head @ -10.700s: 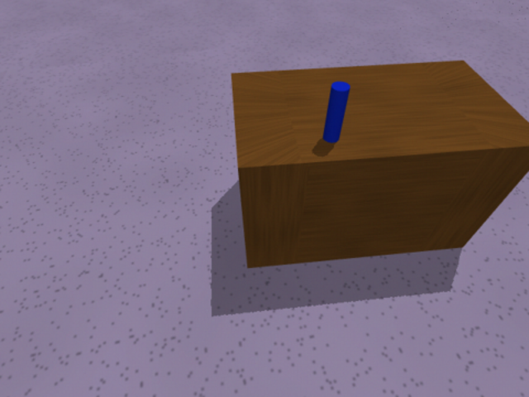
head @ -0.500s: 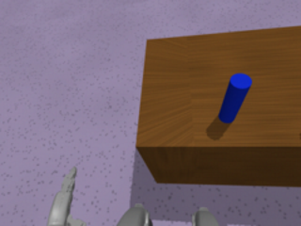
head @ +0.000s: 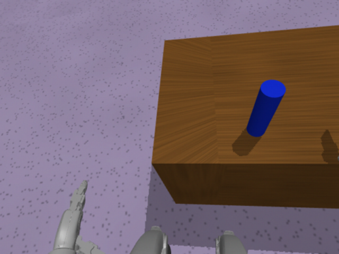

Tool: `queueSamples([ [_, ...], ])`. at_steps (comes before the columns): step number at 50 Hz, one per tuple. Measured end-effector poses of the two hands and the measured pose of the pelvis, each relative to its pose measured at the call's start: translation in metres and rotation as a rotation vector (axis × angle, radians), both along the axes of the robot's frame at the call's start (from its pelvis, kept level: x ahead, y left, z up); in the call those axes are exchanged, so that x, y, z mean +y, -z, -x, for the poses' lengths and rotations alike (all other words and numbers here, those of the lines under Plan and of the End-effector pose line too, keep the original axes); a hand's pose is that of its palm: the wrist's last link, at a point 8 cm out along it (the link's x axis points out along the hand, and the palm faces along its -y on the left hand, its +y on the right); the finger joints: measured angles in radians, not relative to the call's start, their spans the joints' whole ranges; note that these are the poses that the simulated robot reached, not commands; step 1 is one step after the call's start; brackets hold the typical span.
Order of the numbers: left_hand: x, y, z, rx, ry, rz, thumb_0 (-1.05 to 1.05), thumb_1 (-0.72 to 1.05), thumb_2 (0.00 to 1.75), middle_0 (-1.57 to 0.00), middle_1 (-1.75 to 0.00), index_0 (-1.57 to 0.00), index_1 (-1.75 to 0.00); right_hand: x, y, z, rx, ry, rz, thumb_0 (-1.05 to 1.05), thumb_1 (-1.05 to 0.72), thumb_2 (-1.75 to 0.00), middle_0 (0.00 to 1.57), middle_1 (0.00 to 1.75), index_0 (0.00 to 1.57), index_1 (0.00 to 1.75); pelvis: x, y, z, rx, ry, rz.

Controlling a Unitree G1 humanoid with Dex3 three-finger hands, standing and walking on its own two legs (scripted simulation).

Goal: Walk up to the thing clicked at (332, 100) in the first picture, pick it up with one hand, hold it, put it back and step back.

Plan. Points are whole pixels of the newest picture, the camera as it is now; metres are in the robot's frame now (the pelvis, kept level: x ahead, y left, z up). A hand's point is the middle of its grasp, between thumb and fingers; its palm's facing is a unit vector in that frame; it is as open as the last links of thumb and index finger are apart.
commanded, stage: approach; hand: right
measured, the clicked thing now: (263, 111) +0.47 -0.18 -0.01
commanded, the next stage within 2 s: close in in 0.04 s
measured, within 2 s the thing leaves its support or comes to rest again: neither
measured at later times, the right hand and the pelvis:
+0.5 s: hand (274, 124) +0.44 -0.21 -0.03, palm faces +0.10 +0.99 +0.04, open 17.6 cm; pelvis -0.01 +0.01 -0.04, yaw +2 degrees
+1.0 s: hand (258, 122) +0.44 -0.17 -0.03, palm faces +0.11 +0.99 +0.03, open 17.0 cm; pelvis -0.01 +0.01 -0.04, yaw +1 degrees
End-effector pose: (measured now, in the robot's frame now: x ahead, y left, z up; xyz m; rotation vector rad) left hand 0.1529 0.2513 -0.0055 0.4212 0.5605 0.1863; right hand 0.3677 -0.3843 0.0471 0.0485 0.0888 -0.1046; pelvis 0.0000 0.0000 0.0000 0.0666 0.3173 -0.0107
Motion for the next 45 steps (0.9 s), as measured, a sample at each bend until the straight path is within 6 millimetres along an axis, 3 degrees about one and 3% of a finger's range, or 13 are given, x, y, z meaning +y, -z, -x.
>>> queueSamples([
  [11,0.02,-0.002,0.02,-0.014,-0.051,-0.079,-0.01,-0.51,0.03,-0.07,-0.06,-0.08,-0.05,0.076,0.071,-0.037,0.007,-0.047,-0.031,-0.01,0.56,-0.06,0.04,0.05,0.05,0.05,0.005,0.025,0.01,0.059,-0.023,-0.001],
  [16,0.026,-0.007,0.029,-0.027,-0.073,-0.109,-0.01,-0.52,0.03,-0.07,-0.06,-0.08,-0.05,0.099,0.086,-0.047,-0.013,-0.026,-0.036,-0.01,0.57,-0.05,0.04,0.05,0.04,0.05,0.007,0.033,0.012,0.076,-0.03,-0.004],
  [25,0.017,0.0,0.029,-0.037,-0.075,-0.049,-0.01,-0.53,0.04,-0.06,-0.05,-0.07,-0.05,0.122,0.078,-0.048,-0.04,-0.006,0.007,-0.02,0.57,-0.05,0.04,0.05,0.04,0.05,0.009,0.037,0.012,0.076,-0.032,-0.006],
  [45,0.027,-0.004,0.027,-0.038,-0.062,-0.044,-0.01,-0.56,0.06,-0.06,-0.04,-0.05,-0.06,0.158,0.075,-0.047,-0.047,-0.006,0.018,-0.01,0.55,-0.03,0.07,0.05,0.07,0.05,0.014,0.039,0.012,0.07,-0.025,0.009],
])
